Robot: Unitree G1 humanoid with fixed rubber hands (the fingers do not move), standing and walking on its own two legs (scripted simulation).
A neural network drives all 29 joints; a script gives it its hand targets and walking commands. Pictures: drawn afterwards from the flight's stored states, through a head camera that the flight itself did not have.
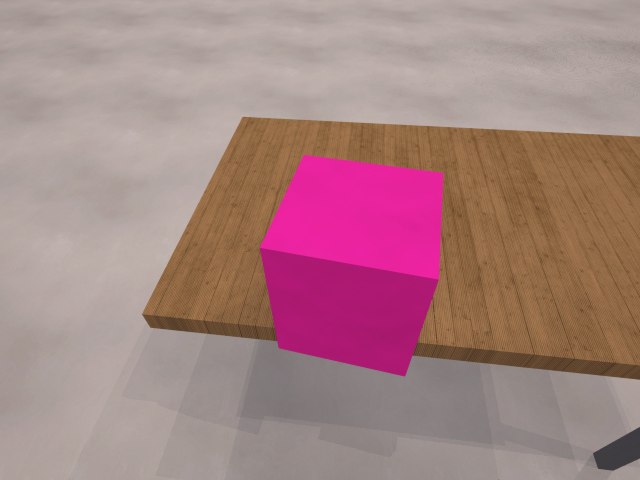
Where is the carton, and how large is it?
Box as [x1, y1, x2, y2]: [260, 155, 442, 375]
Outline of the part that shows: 304,155 260,246 278,346 284,349 404,375 438,280 442,173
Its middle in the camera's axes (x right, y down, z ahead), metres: +0.06 +0.04 +0.60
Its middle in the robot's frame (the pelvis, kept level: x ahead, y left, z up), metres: +0.44 -0.03 +0.01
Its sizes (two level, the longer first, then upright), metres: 0.210 0.200 0.250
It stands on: a table, 0.64 m high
